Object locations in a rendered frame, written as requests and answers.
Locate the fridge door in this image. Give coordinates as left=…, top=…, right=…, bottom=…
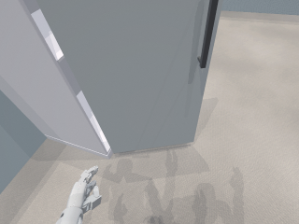
left=36, top=0, right=223, bottom=153

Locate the handle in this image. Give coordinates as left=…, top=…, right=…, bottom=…
left=197, top=0, right=219, bottom=69

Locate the left robot hand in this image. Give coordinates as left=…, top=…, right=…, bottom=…
left=66, top=165, right=102, bottom=214

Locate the robot left forearm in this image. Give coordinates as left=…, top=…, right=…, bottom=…
left=55, top=206, right=83, bottom=224

